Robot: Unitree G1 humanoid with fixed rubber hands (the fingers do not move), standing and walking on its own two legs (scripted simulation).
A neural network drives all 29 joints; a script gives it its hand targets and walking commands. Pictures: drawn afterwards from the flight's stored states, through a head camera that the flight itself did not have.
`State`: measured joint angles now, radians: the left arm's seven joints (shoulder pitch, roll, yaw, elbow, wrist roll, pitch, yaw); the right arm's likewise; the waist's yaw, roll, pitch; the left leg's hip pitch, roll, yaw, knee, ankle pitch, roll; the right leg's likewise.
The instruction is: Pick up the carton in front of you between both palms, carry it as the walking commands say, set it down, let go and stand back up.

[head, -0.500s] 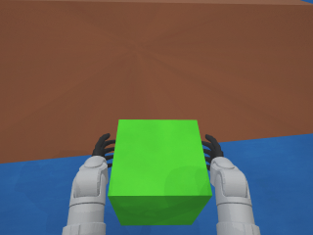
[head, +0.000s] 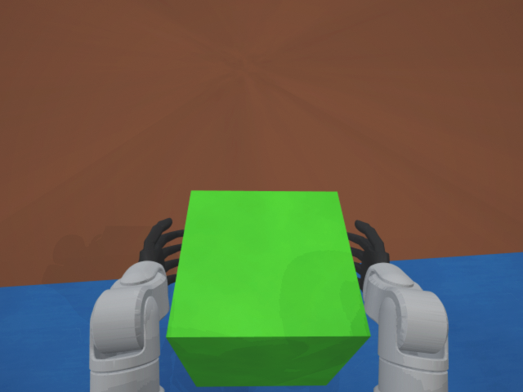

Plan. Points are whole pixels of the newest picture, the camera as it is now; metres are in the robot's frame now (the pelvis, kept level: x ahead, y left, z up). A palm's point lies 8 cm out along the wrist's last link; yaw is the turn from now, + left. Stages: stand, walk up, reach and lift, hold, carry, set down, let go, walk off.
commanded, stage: carry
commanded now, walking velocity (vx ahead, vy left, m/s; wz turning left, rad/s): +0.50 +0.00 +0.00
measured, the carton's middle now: (263, 294) +0.27 +0.01 +0.03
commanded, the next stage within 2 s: none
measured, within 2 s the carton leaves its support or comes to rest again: neither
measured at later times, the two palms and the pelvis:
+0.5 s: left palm (199, 121) +0.61 +0.15 +0.11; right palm (342, 129) +0.61 -0.15 +0.11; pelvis +0.33 +0.00 -0.02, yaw +0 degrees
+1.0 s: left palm (216, 28) +1.04 +0.16 +0.15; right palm (318, 32) +1.03 -0.14 +0.15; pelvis +0.65 +0.02 -0.02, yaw -1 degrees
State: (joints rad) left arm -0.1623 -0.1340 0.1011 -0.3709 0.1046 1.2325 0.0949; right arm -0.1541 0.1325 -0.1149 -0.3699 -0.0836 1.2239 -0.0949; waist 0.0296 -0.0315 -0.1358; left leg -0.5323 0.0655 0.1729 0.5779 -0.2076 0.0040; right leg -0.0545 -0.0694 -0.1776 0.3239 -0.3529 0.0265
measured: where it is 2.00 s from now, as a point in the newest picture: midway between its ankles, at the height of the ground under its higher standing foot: (262, 174)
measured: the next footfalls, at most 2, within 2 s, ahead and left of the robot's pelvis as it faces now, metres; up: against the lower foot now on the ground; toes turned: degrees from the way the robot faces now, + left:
left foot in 0.04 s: +0.18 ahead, +0.11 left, +0.00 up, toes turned +12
right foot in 0.50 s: +0.51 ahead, -0.10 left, +0.00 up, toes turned -13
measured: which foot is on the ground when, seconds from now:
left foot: up 0.00-0.02, down 0.04-0.54, up 0.56-0.92, down 0.94-1.00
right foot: down 0.00-0.06, up 0.08-0.48, down 0.50-0.96, up 0.98-1.00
